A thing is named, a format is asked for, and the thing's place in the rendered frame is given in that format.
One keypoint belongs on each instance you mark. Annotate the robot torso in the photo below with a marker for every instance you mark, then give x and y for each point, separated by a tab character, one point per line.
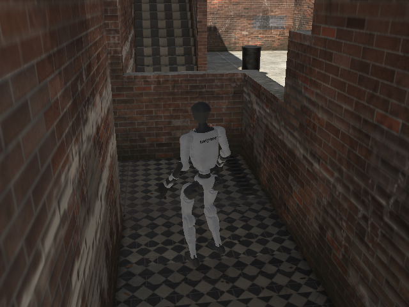
204	153

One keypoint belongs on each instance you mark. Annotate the robot left hand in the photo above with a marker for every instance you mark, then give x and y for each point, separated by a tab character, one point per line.
163	190

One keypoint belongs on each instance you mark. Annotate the left robot forearm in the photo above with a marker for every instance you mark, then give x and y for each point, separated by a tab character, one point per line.
174	176

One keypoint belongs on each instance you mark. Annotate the humanoid robot head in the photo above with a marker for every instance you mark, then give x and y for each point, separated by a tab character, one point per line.
201	112

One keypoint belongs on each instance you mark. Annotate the left robot upper arm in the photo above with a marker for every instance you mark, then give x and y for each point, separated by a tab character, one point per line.
185	141

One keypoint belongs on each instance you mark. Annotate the right robot forearm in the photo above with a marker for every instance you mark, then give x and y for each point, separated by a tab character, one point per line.
221	160

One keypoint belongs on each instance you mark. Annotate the robot right hand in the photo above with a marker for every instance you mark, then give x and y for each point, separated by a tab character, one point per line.
219	169

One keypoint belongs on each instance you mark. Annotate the right robot upper arm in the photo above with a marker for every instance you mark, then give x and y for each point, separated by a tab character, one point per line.
223	141

